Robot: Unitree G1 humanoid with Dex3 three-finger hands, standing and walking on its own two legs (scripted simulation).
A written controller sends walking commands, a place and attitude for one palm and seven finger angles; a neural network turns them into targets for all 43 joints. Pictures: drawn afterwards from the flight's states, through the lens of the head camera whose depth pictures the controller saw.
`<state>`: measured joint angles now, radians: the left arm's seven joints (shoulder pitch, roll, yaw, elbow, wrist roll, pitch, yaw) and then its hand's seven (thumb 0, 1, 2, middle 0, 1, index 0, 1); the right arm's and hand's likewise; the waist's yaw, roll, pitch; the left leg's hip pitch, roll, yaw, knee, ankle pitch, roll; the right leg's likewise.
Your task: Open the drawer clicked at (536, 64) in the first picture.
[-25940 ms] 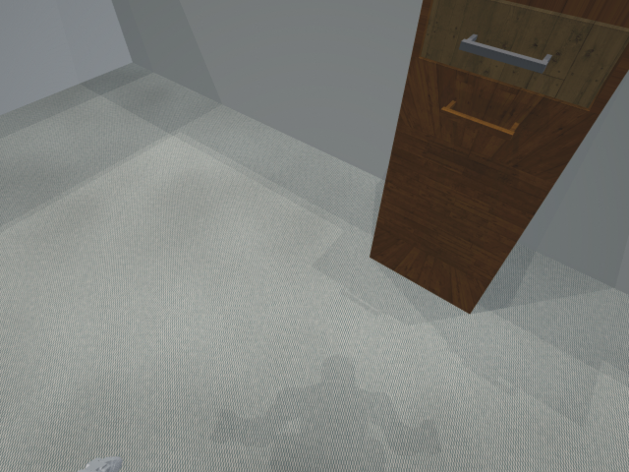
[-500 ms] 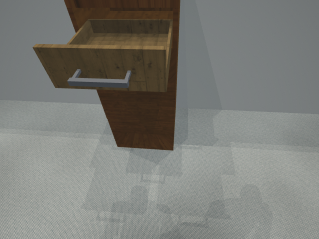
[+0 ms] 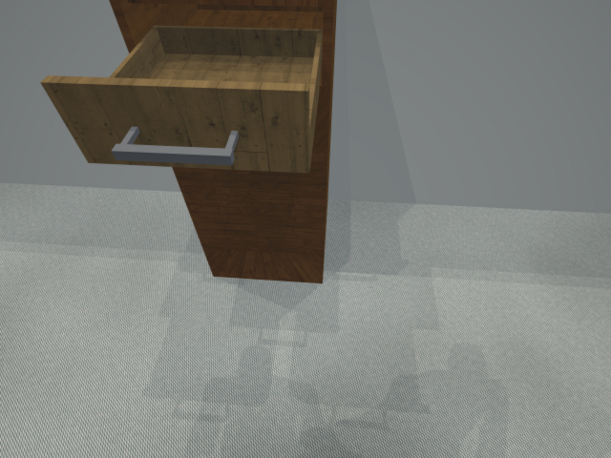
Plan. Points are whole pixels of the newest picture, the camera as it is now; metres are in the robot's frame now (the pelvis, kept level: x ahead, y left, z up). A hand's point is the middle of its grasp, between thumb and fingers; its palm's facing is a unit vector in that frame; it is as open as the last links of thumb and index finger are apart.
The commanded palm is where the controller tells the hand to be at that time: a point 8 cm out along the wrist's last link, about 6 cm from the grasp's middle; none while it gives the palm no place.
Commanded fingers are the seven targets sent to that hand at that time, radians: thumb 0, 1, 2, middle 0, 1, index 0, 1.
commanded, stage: look to check the result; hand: left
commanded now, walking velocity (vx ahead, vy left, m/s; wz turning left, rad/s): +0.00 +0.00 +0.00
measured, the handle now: (178, 145) +0.51 +0.21 +0.13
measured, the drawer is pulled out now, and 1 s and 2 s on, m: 0.30 0.30 0.30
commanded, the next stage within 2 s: stand and wait in 0.38 s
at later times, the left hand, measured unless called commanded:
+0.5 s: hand out of the picture +0.06 +0.22 -0.16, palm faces +0.00 -0.96 -0.29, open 7.4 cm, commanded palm none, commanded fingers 0.00 0.90 0.90 -0.20 -0.30 -0.20 -0.30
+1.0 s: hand out of the picture +0.10 +0.25 -0.15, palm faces -0.02 -0.94 -0.34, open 7.4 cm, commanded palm none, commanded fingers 0.00 0.90 0.90 -0.20 -0.30 -0.20 -0.30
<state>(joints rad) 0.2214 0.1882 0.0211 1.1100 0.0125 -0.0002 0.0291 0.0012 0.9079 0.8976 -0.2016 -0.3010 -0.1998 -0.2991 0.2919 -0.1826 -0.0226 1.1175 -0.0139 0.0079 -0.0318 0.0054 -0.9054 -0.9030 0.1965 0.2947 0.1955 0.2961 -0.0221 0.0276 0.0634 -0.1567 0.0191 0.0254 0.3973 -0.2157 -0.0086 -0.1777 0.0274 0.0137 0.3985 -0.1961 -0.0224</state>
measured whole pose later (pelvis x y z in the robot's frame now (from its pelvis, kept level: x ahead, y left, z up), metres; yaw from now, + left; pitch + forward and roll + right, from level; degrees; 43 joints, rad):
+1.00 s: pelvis +0.02 +0.00 +0.00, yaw +0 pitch -1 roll +0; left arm 0.10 0.32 0.02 1.10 0.01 -0.01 0.01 0.00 0.90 0.90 -0.20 -0.30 -0.20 -0.30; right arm 0.13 -0.31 -0.02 1.11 -0.01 0.00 -0.01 0.01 -0.90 -0.90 0.20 0.30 0.20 0.30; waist -0.02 0.01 0.08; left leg -0.11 0.01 0.02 0.32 -0.20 -0.01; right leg -0.13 0.02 0.01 0.32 -0.18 -0.02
